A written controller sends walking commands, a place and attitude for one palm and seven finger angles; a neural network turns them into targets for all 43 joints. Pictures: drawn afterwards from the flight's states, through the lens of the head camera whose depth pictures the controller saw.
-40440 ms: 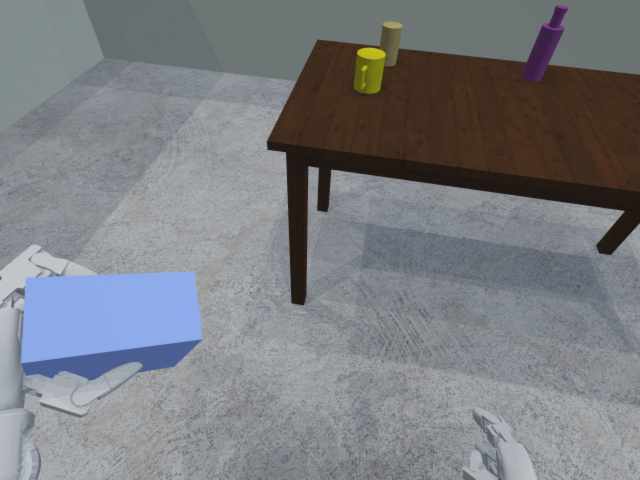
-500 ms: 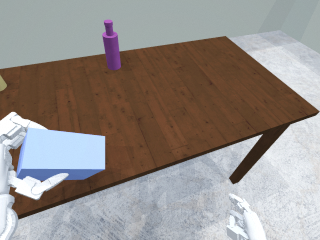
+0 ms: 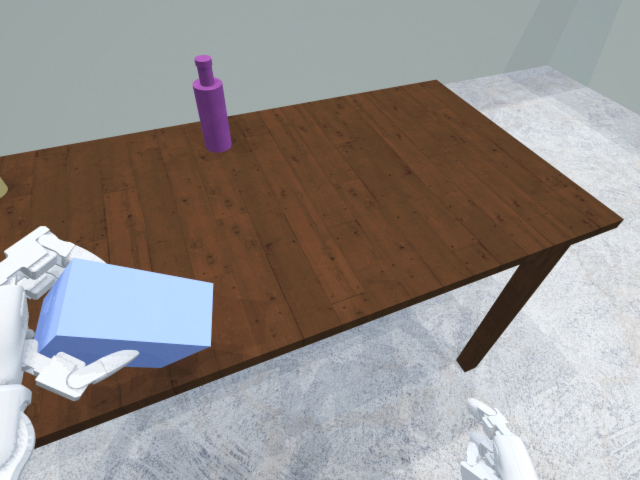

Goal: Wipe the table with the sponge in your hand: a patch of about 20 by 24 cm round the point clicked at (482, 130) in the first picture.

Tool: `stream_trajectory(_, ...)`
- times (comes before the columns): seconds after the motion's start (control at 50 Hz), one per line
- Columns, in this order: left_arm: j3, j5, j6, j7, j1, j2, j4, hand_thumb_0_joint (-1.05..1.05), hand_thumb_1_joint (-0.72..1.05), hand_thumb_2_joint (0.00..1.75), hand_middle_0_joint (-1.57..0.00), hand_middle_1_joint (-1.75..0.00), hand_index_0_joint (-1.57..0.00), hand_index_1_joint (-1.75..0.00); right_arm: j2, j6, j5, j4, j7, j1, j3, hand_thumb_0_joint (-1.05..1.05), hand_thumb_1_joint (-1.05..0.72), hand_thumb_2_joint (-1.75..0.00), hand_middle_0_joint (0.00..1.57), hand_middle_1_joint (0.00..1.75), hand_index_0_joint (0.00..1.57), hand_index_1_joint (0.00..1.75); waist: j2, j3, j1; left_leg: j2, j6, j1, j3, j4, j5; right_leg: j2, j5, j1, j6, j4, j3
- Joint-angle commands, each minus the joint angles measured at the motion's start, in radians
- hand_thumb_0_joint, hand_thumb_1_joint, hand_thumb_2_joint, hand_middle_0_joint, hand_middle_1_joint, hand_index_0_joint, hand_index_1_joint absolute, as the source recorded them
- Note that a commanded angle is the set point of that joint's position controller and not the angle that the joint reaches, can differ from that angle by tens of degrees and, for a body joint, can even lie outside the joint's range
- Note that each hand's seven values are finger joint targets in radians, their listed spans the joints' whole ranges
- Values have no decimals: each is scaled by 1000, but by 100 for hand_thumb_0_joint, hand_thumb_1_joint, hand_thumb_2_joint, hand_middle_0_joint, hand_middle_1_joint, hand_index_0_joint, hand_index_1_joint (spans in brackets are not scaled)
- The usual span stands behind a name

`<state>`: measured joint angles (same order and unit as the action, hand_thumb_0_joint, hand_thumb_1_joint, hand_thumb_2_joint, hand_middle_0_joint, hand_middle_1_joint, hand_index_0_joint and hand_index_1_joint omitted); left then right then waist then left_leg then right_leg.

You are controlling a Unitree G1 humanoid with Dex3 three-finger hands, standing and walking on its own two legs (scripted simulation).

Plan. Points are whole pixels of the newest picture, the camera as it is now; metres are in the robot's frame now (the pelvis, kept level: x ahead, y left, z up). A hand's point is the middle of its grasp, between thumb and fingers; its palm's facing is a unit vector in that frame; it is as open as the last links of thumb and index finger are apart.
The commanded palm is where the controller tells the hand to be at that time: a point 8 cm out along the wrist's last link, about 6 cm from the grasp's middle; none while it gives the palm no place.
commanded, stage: come to a stop and stand still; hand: left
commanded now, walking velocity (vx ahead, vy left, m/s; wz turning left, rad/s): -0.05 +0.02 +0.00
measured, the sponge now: (146, 324) +0.24 +0.21 +0.11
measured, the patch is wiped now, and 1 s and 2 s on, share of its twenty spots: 1.00 1.00 1.00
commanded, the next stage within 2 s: look again from close up in 0.86 s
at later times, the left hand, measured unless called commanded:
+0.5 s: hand (67, 289) +0.24 +0.27 +0.17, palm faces +0.41 -0.85 -0.33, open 10.6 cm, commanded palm +0.18 +0.30 +0.18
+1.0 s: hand (67, 295) +0.24 +0.27 +0.16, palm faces +0.39 -0.85 -0.36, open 10.6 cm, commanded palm +0.18 +0.30 +0.18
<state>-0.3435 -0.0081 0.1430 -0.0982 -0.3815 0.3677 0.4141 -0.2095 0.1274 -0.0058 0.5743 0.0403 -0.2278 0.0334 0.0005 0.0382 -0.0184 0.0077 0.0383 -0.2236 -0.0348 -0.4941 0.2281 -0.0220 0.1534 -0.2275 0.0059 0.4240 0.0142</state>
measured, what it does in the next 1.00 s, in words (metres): stands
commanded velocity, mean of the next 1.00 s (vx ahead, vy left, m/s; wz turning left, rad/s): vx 0.00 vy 0.00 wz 0.00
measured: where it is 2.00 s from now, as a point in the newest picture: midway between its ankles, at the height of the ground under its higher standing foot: outside the picture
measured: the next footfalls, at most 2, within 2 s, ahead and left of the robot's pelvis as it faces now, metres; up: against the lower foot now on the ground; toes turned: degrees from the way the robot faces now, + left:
none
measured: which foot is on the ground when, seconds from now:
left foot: down 0.00-1.00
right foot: down 0.00-1.00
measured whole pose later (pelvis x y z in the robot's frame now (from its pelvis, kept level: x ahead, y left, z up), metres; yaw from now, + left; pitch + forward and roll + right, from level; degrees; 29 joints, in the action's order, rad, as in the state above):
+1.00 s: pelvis +0.02 +0.02 +0.00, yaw +0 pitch -2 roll -1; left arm -0.35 0.03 0.21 -0.10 -0.41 0.35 0.45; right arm -0.18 0.13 0.01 0.58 0.03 -0.19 0.03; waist 0.03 0.07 -0.04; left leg 0.04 0.06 -0.18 -0.04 -0.45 0.24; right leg 0.01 0.17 -0.20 -0.02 0.40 0.00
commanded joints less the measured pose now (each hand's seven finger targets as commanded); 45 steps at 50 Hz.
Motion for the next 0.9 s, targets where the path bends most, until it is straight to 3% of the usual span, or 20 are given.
stream_trajectory(0.0,-163,42,149,26,182,180,-137,0,10,130,-120,-160,-120,-160,-96,94,15,-131,0,59,-69,0,-90,-90,20,30,20,30,-41,-116,-48,-48,-21,48,47,51,-59,119,2,-31,43,-128,-239)
stream_trajectory(0.02,-99,63,172,33,154,150,35,0,10,130,-120,-160,-120,-160,-113,93,17,-142,-16,35,-74,0,-90,-90,20,30,20,30,-106,-151,-25,-44,-20,20,59,92,-23,126,20,48,42,-96,-200)
stream_trajectory(0.04,-44,78,177,32,57,74,79,0,10,130,-120,-160,-120,-160,-98,98,29,-141,-32,75,-67,0,-90,-90,20,30,20,30,-181,-184,-26,-62,-11,52,50,125,-29,105,9,77,36,-46,-151)
stream_trajectory(0.08,-39,66,177,15,34,111,187,0,10,130,-120,-160,-120,-160,-114,99,26,-150,-46,80,-68,0,-90,-90,20,30,20,30,-131,-160,-32,-85,-5,-47,81,169,29,74,39,120,16,-10,-108)
stream_trajectory(0.12,-72,61,173,1,16,147,181,0,10,130,-120,-160,-120,-160,-115,102,27,-156,-42,80,-64,0,-90,-90,20,30,20,30,-1,-121,-35,-84,-4,-107,95,187,118,61,105,116,6,-26,-100)
stream_trajectory(0.14,-117,62,169,-9,13,189,189,0,10,130,-120,-160,-120,-160,-115,101,33,-151,-36,105,-61,0,-90,-90,20,30,20,30,15,-109,-32,-84,-5,-84,82,186,142,54,119,87,2,-41,-87)
stream_trajectory(0.18,-142,63,172,-11,61,198,169,0,10,130,-120,-160,-120,-160,-110,100,29,-156,-19,94,-60,0,-90,-90,20,30,20,30,76,-85,-24,-75,0,-102,95,179,185,62,168,62,1,-74,-98)
stream_trajectory(0.22,-158,63,183,-10,118,210,184,0,10,130,-120,-160,-120,-160,-111,105,24,-153,-8,90,-61,0,-90,-90,20,30,20,30,48,-73,-15,-60,-1,-78,97,162,176,73,191,28,10,-103,-125)
stream_trajectory(0.24,-180,59,188,-13,169,249,232,0,10,130,-120,-160,-120,-160,-111,106,25,-145,-4,114,-57,0,-90,-90,20,30,20,30,-28,-72,-13,-60,-3,-51,89,166,168,66,174,13,11,-97,-118)
stream_trajectory(0.28,-139,59,192,-9,179,196,212,0,10,130,-120,-160,-120,-160,-103,111,22,-142,0,102,-53,0,-90,-90,20,30,20,30,-82,-86,-14,-68,1,-64,100,183,173,61,126,57,12,-66,-100)
stream_trajectory(0.34,-111,54,193,-9,177,174,255,0,10,130,-120,-160,-120,-160,-102,126,24,-135,-8,110,-52,0,-90,-90,20,30,20,30,-124,-117,-15,-63,-8,-24,87,178,84,49,17,93,12,-38,-83)
stream_trajectory(0.38,-84,52,185,-10,146,143,242,0,10,130,-120,-160,-120,-160,-104,125,20,-130,-13,98,-54,0,-90,-90,20,30,20,30,-111,-121,-16,-69,-15,-32,94,177,16,46,-42,122,8,-22,-63)
stream_trajectory(0.46,-89,54,164,-9,64,128,208,0,10,130,-120,-160,-120,-160,-107,108,18,-124,-23,91,-59,0,-90,-90,20,30,20,30,-22,-154,-11,-65,-36,13,72,129,-190,47,-173,141,5,-21,-42)
stream_trajectory(0.64,-147,59,149,-12,58,187,307,0,10,130,-120,-160,-120,-160,-103,74,24,-154,-13,130,-59,0,-90,-90,20,30,20,30,-106,-168,-9,-80,-66,55,69,130,-330,41,-213,144,4,12,-28)
stream_trajectory(0.66,-114,63,150,-8,53,152,292,0,10,130,-120,-160,-120,-160,-103,69,18,-152,-12,120,-57,0,-90,-90,20,30,20,30,-107,-164,-7,-85,-65,45,73,135,-336,43,-200,144,2,12,-16)
stream_trajectory(0.7,-118,62,148,-9,49,162,309,0,10,130,-120,-160,-120,-160,-106,69,20,-157,-12,113,-65,0,-90,-90,20,30,20,30,-104,-177,-8,-94,-68,56,76,124,-363,45,-208,155,5,17,-21)
stream_trajectory(0.74,-138,60,139,-16,44,176,313,0,10,130,-120,-160,-120,-160,-103,67,24,-158,-8,130,-60,0,-90,-90,20,30,20,30,-99,-174,-8,-89,-72,58,67,126,-336,45,-208,150,2,7,-23)
stream_trajectory(0.76,-106,64,139,-12,31,139,281,0,10,130,-120,-160,-120,-160,-106,61,18,-153,-9,116,-59,0,-90,-90,20,30,20,30,-86,-166,-5,-88,-67,34,73,133,-312,46,-199,157,3,0,-17)
stream_trajectory(0.82,-102,61,133,-14,39,142,270,0,10,130,-120,-160,-120,-160,-110,59,21,-155,-6,110,-67,0,-90,-90,20,30,20,30,-61,-154,-5,-86,-60,12,77,143,-212,56,-189,165,5,-17,-44)
stream_trajectory(0.88,-94,58,129,-16,61,140,261,0,10,130,-120,-160,-120,-160,-111,57,20,-155,-2,117,-65,0,-90,-90,20,30,20,30,-83,-128,-5,-83,-56,-16,83,176,-132,49,-143,161,2,-28,-42)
